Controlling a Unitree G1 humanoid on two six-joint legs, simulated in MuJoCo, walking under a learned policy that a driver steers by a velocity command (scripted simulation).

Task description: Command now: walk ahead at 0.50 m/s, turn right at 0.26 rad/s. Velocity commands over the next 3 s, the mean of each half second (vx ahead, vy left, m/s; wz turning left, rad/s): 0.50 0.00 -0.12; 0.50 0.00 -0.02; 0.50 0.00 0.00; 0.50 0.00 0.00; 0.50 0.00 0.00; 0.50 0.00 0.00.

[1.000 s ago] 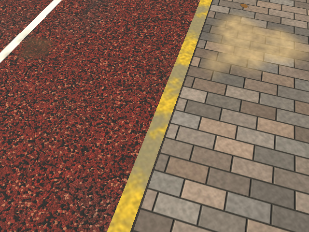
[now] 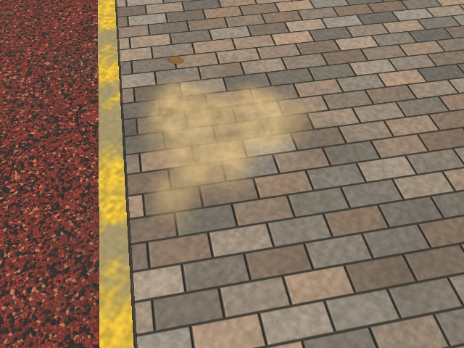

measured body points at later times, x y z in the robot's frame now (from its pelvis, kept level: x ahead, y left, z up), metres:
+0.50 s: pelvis +0.26 -0.05 +0.00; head +0.29 -0.06 +0.45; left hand +0.48 +0.18 -0.07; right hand +0.26 -0.33 -0.14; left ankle +0.12 +0.10 -0.66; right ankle +0.33 -0.15 -0.73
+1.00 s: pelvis +0.53 -0.01 +0.00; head +0.56 +0.00 +0.44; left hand +0.54 +0.27 -0.14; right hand +0.73 -0.27 -0.09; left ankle +0.63 +0.08 -0.73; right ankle +0.35 -0.15 -0.68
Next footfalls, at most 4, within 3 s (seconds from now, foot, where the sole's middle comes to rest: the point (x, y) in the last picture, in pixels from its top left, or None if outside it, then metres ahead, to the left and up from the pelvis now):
0.42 right None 0.37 -0.16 -0.76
0.94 left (219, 287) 0.67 0.08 -0.76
1.48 right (296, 212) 0.95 -0.17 -0.76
2.02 left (232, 145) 1.26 0.06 -0.76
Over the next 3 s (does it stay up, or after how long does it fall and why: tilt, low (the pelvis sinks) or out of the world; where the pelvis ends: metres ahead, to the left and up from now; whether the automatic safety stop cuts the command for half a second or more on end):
stays up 1.61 -0.10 0.02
